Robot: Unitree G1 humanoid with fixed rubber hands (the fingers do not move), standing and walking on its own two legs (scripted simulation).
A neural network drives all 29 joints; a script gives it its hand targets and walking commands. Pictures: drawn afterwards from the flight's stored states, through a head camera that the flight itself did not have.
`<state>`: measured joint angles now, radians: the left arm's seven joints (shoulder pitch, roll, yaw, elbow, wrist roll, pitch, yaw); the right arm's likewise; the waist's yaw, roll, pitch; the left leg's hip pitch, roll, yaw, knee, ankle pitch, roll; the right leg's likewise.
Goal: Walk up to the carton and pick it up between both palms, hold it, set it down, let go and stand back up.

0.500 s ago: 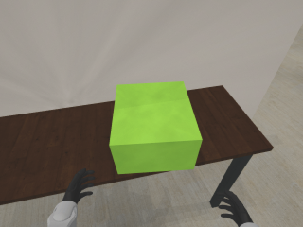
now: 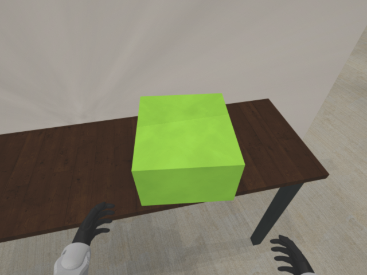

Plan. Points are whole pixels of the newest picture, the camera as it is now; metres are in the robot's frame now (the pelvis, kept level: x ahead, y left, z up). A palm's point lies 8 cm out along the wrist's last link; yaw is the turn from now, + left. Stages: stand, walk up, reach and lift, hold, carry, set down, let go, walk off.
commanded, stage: stand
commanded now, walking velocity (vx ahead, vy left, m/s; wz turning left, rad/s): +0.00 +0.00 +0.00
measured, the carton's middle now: (184, 145) +0.47 +0.01 -0.01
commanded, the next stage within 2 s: none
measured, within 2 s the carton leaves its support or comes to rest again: neither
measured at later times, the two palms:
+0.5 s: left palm (85, 241) +0.21 +0.23 -0.03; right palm out of the picture +0.11 -0.24 -0.10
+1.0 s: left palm (87, 243) +0.21 +0.22 -0.03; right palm out of the picture +0.10 -0.25 -0.11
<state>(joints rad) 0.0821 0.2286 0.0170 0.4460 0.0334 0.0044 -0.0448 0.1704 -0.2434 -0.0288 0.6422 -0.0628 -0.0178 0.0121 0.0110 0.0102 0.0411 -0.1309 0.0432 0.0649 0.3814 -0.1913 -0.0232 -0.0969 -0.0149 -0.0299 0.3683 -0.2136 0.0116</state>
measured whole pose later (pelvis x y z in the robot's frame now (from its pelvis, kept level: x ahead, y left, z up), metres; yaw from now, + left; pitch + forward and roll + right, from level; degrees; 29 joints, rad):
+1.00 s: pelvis +0.00 -0.01 -0.01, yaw +2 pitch +1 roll +0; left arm 0.13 0.22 0.04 0.41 0.02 -0.09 0.00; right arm 0.27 -0.21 -0.03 0.73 -0.04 0.01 0.05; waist -0.01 -0.03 -0.02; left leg -0.27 0.05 0.03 0.47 -0.21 -0.03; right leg -0.23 -0.01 -0.06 0.48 -0.26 0.00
